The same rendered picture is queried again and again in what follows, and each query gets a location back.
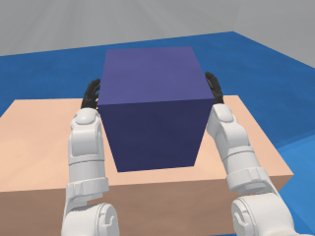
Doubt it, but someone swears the robot left hand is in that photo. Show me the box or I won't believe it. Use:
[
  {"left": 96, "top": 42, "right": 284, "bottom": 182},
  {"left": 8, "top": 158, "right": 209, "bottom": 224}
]
[{"left": 81, "top": 79, "right": 100, "bottom": 114}]

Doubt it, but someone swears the left robot upper arm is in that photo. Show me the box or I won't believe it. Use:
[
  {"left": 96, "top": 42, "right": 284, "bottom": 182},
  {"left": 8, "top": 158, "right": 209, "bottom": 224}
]
[{"left": 62, "top": 203, "right": 120, "bottom": 236}]

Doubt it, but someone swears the robot right hand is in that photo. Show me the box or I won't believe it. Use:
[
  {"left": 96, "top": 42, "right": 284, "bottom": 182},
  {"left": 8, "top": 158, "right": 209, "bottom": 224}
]
[{"left": 205, "top": 71, "right": 224, "bottom": 105}]

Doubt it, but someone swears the pedestal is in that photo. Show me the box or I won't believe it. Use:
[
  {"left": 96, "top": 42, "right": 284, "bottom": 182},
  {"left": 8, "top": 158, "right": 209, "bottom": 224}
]
[{"left": 0, "top": 95, "right": 294, "bottom": 236}]

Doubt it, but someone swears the right robot upper arm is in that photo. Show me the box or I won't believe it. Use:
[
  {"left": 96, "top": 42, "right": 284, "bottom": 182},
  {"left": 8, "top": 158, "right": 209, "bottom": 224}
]
[{"left": 231, "top": 192, "right": 314, "bottom": 236}]

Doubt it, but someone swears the robot right forearm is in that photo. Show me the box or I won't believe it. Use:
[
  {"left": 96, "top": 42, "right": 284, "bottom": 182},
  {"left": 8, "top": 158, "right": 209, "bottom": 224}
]
[{"left": 206, "top": 103, "right": 294, "bottom": 228}]

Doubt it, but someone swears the robot left forearm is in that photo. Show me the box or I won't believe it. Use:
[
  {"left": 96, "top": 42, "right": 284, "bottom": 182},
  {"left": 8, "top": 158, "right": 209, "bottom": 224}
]
[{"left": 61, "top": 107, "right": 109, "bottom": 236}]

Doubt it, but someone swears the carton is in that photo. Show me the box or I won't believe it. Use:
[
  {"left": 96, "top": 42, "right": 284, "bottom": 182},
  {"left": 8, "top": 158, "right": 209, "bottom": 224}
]
[{"left": 96, "top": 46, "right": 215, "bottom": 173}]

